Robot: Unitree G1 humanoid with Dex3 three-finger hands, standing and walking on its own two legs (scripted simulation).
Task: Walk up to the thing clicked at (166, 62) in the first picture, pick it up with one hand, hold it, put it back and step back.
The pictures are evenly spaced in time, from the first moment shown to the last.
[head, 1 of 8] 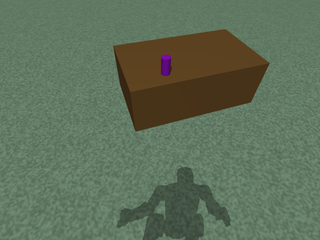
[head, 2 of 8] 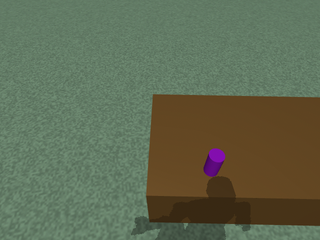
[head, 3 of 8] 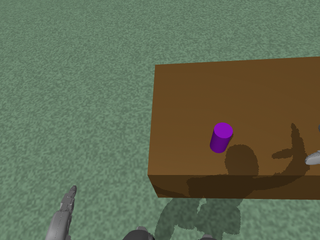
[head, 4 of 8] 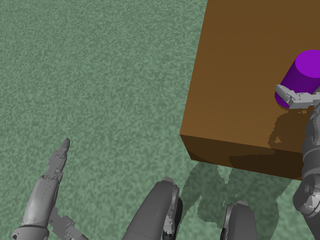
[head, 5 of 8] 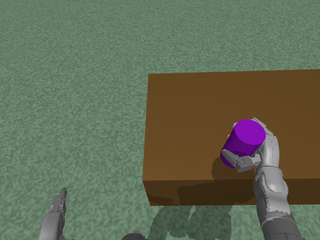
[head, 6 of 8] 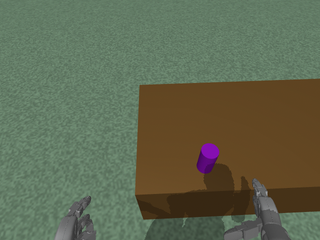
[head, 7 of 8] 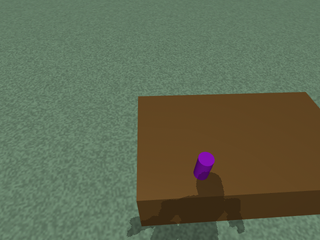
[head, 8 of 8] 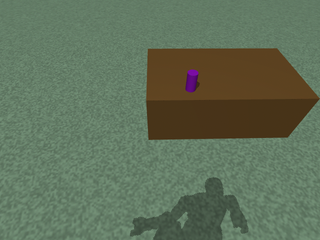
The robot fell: no
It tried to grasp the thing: yes
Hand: right
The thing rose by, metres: 0.30
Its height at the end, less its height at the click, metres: +0.00
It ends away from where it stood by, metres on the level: 0.02
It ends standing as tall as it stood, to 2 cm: yes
